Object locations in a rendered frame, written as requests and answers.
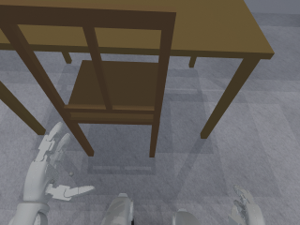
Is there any right robot thigh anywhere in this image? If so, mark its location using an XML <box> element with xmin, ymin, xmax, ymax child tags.
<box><xmin>171</xmin><ymin>211</ymin><xmax>202</xmax><ymax>225</ymax></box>

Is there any robot thigh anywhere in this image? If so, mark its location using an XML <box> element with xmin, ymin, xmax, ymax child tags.
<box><xmin>171</xmin><ymin>211</ymin><xmax>202</xmax><ymax>225</ymax></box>
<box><xmin>100</xmin><ymin>196</ymin><xmax>134</xmax><ymax>225</ymax></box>

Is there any table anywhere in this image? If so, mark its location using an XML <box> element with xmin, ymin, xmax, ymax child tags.
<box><xmin>0</xmin><ymin>0</ymin><xmax>275</xmax><ymax>139</ymax></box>

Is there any chair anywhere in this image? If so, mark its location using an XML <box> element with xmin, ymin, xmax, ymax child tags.
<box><xmin>0</xmin><ymin>0</ymin><xmax>176</xmax><ymax>158</ymax></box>

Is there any left robot hand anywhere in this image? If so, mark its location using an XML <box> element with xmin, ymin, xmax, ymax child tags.
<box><xmin>22</xmin><ymin>121</ymin><xmax>96</xmax><ymax>204</ymax></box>

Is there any left robot thigh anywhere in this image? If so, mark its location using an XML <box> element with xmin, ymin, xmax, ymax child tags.
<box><xmin>100</xmin><ymin>196</ymin><xmax>134</xmax><ymax>225</ymax></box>

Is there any right robot hand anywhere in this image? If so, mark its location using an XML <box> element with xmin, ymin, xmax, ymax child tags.
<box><xmin>228</xmin><ymin>184</ymin><xmax>266</xmax><ymax>225</ymax></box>

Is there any left robot forearm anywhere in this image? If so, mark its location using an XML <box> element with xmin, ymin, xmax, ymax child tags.
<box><xmin>8</xmin><ymin>201</ymin><xmax>50</xmax><ymax>225</ymax></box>

